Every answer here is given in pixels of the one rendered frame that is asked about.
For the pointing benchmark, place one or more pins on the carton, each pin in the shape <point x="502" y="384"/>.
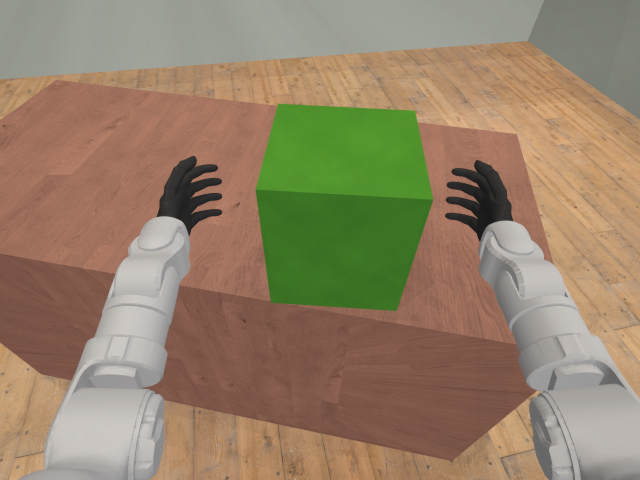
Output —
<point x="343" y="197"/>

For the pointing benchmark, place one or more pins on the left robot hand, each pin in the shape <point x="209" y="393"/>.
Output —
<point x="176" y="201"/>

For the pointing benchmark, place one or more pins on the right robot hand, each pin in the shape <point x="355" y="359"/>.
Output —
<point x="492" y="206"/>

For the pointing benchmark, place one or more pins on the left robot upper arm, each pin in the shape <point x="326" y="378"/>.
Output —
<point x="107" y="434"/>

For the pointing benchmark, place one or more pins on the pedestal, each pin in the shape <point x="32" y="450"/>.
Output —
<point x="82" y="170"/>

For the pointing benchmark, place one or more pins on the right robot forearm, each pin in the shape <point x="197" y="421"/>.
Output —
<point x="556" y="348"/>

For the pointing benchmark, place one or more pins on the left robot forearm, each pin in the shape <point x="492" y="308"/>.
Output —
<point x="128" y="348"/>

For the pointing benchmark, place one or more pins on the right robot upper arm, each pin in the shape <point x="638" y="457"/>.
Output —
<point x="587" y="433"/>

